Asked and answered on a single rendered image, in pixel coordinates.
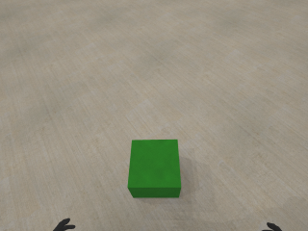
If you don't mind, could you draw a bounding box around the left robot hand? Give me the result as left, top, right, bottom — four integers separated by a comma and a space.
53, 218, 76, 231

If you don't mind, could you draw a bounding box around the carton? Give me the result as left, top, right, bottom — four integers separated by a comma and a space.
127, 140, 182, 198

